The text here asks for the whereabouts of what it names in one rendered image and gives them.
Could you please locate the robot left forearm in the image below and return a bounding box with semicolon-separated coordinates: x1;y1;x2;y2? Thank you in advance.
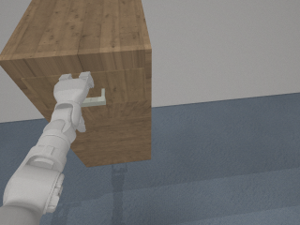
3;100;82;205

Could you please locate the drawer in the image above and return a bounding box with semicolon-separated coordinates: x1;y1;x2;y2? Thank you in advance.
21;67;145;110

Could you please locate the cabinet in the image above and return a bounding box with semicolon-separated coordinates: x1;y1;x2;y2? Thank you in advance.
0;0;152;168

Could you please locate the left robot hand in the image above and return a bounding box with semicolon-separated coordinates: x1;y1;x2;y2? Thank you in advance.
53;71;95;132

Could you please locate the handle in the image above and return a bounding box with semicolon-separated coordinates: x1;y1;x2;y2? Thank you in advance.
81;88;106;108

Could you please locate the robot left upper arm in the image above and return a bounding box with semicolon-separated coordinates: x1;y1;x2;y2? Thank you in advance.
0;164;65;225

